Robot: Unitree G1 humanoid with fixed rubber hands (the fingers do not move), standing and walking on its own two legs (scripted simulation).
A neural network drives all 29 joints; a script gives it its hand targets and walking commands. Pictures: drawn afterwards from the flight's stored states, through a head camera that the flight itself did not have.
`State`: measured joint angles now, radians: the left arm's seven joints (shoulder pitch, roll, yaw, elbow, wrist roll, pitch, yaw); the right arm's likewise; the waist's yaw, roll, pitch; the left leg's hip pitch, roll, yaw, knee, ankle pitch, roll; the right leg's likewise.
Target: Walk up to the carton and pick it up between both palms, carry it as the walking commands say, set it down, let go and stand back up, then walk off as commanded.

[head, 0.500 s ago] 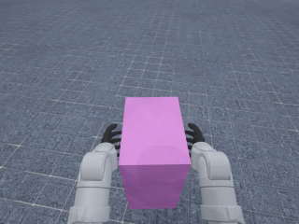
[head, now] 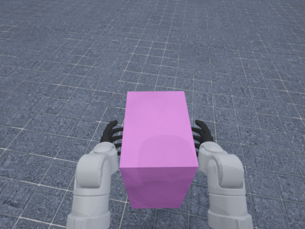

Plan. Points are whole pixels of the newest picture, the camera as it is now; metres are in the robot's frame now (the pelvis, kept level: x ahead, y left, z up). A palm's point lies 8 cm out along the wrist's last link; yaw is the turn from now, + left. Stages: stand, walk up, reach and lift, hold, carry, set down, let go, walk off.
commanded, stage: carry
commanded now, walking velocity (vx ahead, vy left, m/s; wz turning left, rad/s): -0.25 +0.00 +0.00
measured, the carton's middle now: (155, 154) +0.32 +0.00 +0.02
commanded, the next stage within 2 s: none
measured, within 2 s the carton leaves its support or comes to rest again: neither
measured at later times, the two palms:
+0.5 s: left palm (92, 177) +0.22 +0.14 +0.09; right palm (203, 174) +0.23 -0.10 +0.10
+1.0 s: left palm out of the picture +0.11 +0.13 +0.09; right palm out of the picture +0.11 -0.11 +0.09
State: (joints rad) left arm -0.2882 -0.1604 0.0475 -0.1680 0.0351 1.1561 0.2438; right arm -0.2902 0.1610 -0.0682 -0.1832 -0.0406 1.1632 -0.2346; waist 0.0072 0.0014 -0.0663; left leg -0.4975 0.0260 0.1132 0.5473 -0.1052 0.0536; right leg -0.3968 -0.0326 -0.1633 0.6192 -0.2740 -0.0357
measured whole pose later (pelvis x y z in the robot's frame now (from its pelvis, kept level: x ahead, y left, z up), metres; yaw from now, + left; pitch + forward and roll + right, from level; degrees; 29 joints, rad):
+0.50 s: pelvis -0.07 +0.01 +0.00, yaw +1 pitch +3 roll +1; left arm -0.29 -0.16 0.04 -0.18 0.03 1.15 0.25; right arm -0.28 0.16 -0.07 -0.21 -0.04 1.15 -0.23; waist 0.03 -0.04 -0.07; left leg -0.61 0.00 0.14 0.72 -0.30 -0.05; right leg -0.49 -0.09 -0.16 0.57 -0.10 -0.05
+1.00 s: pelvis -0.19 +0.01 +0.01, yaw +0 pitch +4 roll +1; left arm -0.27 -0.16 0.02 -0.20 0.02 1.12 0.25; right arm -0.24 0.15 -0.04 -0.24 -0.04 1.13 -0.23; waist 0.03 0.01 -0.04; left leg -0.61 0.05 0.08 0.89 -0.42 -0.04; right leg -0.36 -0.04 -0.10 0.58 -0.29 -0.03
